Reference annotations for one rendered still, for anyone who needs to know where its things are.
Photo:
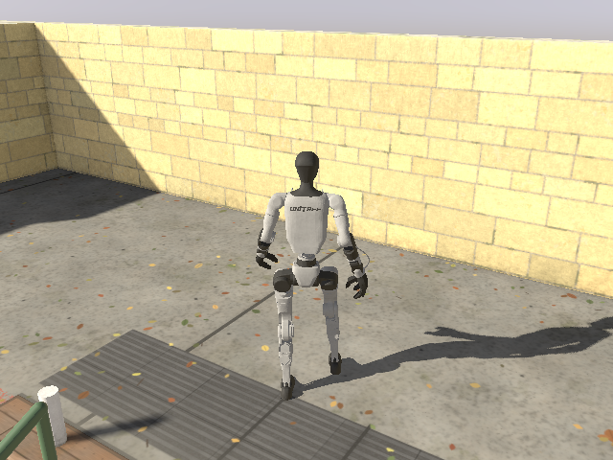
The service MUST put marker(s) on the left robot upper arm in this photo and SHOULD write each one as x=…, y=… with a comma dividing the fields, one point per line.
x=272, y=213

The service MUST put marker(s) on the robot left forearm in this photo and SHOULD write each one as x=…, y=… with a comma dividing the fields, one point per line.
x=263, y=247

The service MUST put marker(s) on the left robot foot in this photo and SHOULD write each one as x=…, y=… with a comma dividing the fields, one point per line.
x=286, y=393

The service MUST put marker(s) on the right robot upper arm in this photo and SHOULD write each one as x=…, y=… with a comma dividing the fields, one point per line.
x=337, y=203

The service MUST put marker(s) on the left robot hand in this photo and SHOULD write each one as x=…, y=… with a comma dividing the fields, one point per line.
x=269, y=256

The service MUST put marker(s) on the robot right thigh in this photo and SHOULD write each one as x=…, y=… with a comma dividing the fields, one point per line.
x=328, y=280

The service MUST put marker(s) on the robot right forearm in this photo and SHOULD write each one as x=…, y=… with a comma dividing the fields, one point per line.
x=354, y=259

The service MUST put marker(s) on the right robot hand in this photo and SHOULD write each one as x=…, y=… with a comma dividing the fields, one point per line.
x=362, y=285

